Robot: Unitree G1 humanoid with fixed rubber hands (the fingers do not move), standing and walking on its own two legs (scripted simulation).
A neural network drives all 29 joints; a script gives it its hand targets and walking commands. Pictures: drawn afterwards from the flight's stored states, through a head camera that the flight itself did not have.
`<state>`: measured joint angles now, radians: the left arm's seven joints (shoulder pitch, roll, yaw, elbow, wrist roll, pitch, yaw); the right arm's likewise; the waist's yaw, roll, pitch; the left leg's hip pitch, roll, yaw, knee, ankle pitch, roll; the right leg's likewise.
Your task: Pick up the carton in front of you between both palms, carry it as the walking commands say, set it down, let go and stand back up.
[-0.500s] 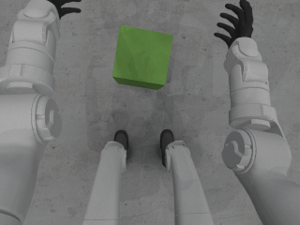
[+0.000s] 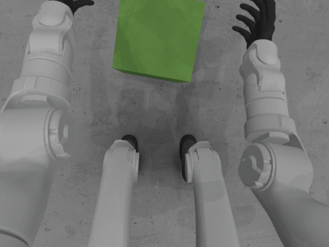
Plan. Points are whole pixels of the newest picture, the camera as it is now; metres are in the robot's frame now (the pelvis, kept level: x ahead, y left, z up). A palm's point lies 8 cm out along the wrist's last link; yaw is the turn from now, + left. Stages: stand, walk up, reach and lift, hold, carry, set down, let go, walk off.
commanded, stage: reach and lift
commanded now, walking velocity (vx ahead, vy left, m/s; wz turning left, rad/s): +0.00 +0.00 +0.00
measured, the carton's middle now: (156, 45) +0.53 +0.03 -0.43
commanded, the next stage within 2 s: none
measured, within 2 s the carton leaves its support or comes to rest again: leaves its support in 1.38 s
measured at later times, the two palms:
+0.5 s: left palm (94, 32) +0.54 +0.21 -0.35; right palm (222, 54) +0.51 -0.16 -0.35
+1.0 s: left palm (104, 31) +0.54 +0.18 -0.35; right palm (212, 51) +0.52 -0.13 -0.35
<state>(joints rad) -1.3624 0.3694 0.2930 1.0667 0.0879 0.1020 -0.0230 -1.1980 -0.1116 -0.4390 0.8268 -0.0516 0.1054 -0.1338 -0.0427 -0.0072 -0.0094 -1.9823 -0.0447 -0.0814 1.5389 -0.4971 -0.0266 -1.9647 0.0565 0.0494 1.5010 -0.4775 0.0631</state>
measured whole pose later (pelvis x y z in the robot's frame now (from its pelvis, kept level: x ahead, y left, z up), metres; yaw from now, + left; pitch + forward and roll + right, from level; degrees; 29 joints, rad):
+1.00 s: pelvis -0.05 +0.00 -0.18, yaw -1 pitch +34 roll -4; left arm -1.74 0.49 -0.05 1.27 -0.19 0.10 0.02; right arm -1.61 -0.22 -0.22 1.10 0.16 0.09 -0.16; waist -0.03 -0.03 0.51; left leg -2.22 -0.03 -0.07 2.22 -0.60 -0.02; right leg -2.19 0.05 0.01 2.17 -0.58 0.07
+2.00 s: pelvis -0.05 -0.01 -0.06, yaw +3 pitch +44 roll -2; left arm -1.20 0.09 0.42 0.76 0.25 0.42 -0.01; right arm -1.11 0.05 -0.56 0.60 -0.23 0.41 -0.08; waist -0.02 -0.02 -0.10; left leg -2.03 -0.11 -0.11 1.74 -0.47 -0.07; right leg -2.02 0.11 0.09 1.72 -0.47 0.09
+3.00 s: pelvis +0.05 -0.01 +0.20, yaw +4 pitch +12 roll +0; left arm -0.34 -0.13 0.30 0.51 0.22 0.41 0.02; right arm -0.33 0.16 -0.32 0.49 -0.21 0.40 -0.05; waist 0.00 -0.01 -0.15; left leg -0.58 -0.06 -0.14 0.69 -0.31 -0.03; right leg -0.58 0.06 0.14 0.69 -0.31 0.02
